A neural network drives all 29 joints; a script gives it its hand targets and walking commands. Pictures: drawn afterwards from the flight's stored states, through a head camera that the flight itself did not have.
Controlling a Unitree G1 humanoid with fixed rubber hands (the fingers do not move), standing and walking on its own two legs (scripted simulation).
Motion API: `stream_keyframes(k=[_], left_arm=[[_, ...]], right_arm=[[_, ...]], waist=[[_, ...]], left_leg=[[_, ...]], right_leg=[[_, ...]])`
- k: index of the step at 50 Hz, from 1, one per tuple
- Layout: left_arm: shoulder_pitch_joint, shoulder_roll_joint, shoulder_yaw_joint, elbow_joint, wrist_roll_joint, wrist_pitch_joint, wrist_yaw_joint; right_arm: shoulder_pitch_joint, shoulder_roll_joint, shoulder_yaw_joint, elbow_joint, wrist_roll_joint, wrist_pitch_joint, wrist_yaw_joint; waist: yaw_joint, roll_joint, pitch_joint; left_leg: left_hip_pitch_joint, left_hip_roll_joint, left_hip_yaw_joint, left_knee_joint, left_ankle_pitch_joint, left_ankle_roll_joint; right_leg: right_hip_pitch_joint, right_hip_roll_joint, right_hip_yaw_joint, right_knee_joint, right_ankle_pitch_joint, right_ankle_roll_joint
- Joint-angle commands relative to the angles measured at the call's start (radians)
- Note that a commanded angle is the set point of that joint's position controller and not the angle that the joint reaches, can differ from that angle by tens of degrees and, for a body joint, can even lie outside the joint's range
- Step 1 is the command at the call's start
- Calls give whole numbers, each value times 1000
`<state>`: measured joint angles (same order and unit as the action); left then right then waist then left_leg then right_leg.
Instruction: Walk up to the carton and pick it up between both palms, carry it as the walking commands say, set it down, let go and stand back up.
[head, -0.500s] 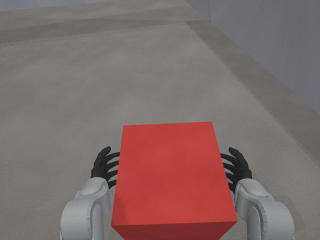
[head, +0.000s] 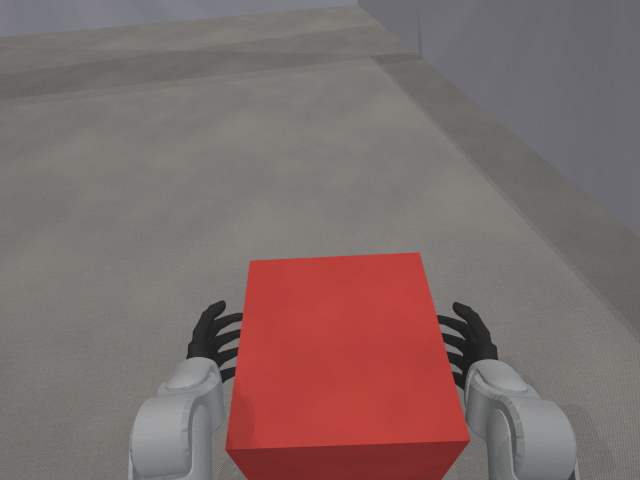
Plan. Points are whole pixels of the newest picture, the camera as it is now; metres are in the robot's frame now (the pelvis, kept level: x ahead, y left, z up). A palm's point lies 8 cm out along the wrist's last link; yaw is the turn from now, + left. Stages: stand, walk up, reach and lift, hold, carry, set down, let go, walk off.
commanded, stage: carry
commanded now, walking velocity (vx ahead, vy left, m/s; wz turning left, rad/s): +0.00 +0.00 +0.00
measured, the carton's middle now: (340, 383) +0.26 +0.00 +0.00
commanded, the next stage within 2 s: hold in 0.92 s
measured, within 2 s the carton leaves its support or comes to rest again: neither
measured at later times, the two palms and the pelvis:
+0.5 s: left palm (222, 364) +0.25 +0.13 +0.07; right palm (486, 367) +0.24 -0.17 +0.07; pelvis -0.01 -0.01 +0.00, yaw +0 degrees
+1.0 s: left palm (223, 364) +0.26 +0.14 +0.06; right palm (479, 364) +0.25 -0.16 +0.06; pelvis -0.01 -0.02 +0.01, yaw +0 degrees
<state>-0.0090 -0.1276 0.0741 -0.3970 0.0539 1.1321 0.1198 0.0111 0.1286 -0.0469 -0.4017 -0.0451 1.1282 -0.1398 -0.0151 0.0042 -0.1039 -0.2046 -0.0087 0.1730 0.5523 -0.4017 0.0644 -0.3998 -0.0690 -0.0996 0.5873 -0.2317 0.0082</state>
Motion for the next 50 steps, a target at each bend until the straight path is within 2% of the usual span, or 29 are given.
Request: stream_keyframes(k=[1,3,6,7,8,9,10,11,12,13,14,16,18,20,21,24,29,35,37,42,44,45,46,47,48,49,50], left_arm=[[-390,-708,-616,-143,-246,-26,-101],[-387,-717,-624,-156,-252,-16,-98],[-353,-653,-571,-80,-217,-11,-94],[-357,-670,-592,-118,-231,-8,-93],[-341,-627,-543,-26,-195,-13,-95],[-348,-617,-534,-19,-190,-24,-97],[-352,-592,-499,45,-164,-38,-101],[-377,-626,-534,-22,-189,-47,-103],[-391,-641,-544,-33,-198,-54,-106],[-400,-635,-520,21,-181,-68,-112],[-424,-664,-543,-19,-196,-79,-115],[-431,-665,-526,15,-188,-99,-121],[-430,-691,-547,-16,-206,-110,-124],[-407,-660,-504,62,-175,-128,-127],[-405,-683,-528,20,-192,-130,-128],[-406,-658,-508,51,-171,-148,-131],[-413,-617,-460,144,-125,-189,-143],[-448,-660,-476,113,-144,-214,-149],[-433,-632,-447,164,-129,-217,-147],[-418,-617,-440,155,-129,-230,-145],[-440,-664,-492,48,-175,-220,-140],[-426,-631,-459,123,-144,-218,-142],[-439,-661,-491,59,-167,-214,-139],[-137,-311,-170,410,41,-269,-131],[-140,-236,-175,609,39,-326,-117],[-118,-229,-221,494,6,-377,-109],[-97,-231,-273,441,-31,-417,-105]], right_arm=[[-401,687,561,-144,231,-22,113],[-398,693,566,-157,239,-13,111],[-362,636,520,-78,206,-9,107],[-364,654,543,-114,221,-5,106],[-360,607,496,-37,189,-12,107],[-360,601,488,-22,182,-20,109],[-368,580,458,41,158,-34,113],[-386,617,495,-22,182,-41,116],[-396,635,503,-30,188,-47,118],[-414,623,475,10,170,-63,123],[-433,656,497,-25,186,-73,127],[-433,664,483,10,175,-91,132],[-443,689,507,-30,192,-102,133],[-428,656,467,35,166,-121,137],[-425,684,496,-2,184,-121,137],[-402,669,471,52,163,-139,143],[-414,635,426,136,127,-182,156],[-465,679,453,78,146,-209,158],[-444,651,423,129,126,-213,156],[-420,645,418,132,124,-225,153],[-440,692,464,27,166,-217,147],[-421,655,425,102,133,-217,149],[-439,684,457,35,159,-213,147],[-154,333,216,386,-47,-247,146],[-185,217,202,501,-30,-306,137],[-207,217,264,347,34,-360,140],[-206,212,328,252,70,-399,143]], waist=[[1,6,-148],[1,14,-160],[1,4,-175],[1,3,-177],[1,11,-174],[0,2,-173],[-1,0,-172],[-1,-3,-161],[-1,-5,-156],[0,-6,-152],[0,-4,-148],[1,-14,-152],[1,-26,-174],[2,-14,-205],[3,-20,-219],[3,-11,-231],[7,11,-192],[8,-11,-169],[6,-10,-179],[6,-12,-212],[7,1,-215],[7,5,-216],[8,12,-209],[50,65,237],[38,85,184],[51,68,77],[61,66,38]], left_leg=[[1,159,-125,-121,363,19],[12,158,-123,-118,362,20],[10,152,-116,-110,330,21],[9,150,-117,-110,332,21],[6,150,-117,-113,335,21],[8,150,-115,-113,330,20],[6,149,-114,-113,326,21],[2,148,-114,-115,314,19],[0,148,-114,-118,320,16],[-6,150,-116,-124,314,17],[-10,150,-116,-124,306,16],[-11,151,-114,-124,280,18],[1,146,-108,-114,283,16],[21,146,-105,-107,317,15],[29,147,-105,-103,326,15],[38,148,-103,-92,342,10],[23,152,-110,-111,312,8],[15,156,-112,-118,288,10],[24,155,-111,-112,315,9],[46,157,-112,-100,341,6],[49,160,-114,-102,369,6],[52,162,-113,-99,377,6],[53,163,-112,-102,378,4],[13,14,-190,-240,357,-41],[21,20,-185,-236,398,-54],[76,26,-194,-219,499,-54],[100,40,-211,-216,604,-55]], right_leg=[[122,-55,59,-46,188,-57],[122,-58,61,-49,196,-58],[135,-65,69,-63,204,-60],[137,-66,71,-61,215,-61],[134,-67,74,-61,216,-62],[135,-67,76,-64,222,-63],[136,-68,79,-67,229,-64],[130,-70,84,-69,231,-65],[129,-70,83,-66,235,-64],[130,-66,80,-67,219,-62],[129,-68,82,-72,216,-63],[134,-66,81,-84,202,-61],[147,-70,85,-87,231,-63],[159,-70,80,-79,259,-63],[167,-70,79,-79,267,-63],[177,-72,81,-74,299,-66],[158,-72,86,-84,247,-66],[154,-70,78,-103,221,-61],[162,-70,75,-101,245,-60],[181,-75,85,-93,287,-68],[182,-70,76,-83,282,-66],[180,-70,76,-81,282,-67],[174,-70,73,-81,271,-67],[272,109,117,-250,213,-50],[339,116,118,-228,257,-46],[379,122,132,-209,326,-35],[388,130,139,-213,393,-32]])
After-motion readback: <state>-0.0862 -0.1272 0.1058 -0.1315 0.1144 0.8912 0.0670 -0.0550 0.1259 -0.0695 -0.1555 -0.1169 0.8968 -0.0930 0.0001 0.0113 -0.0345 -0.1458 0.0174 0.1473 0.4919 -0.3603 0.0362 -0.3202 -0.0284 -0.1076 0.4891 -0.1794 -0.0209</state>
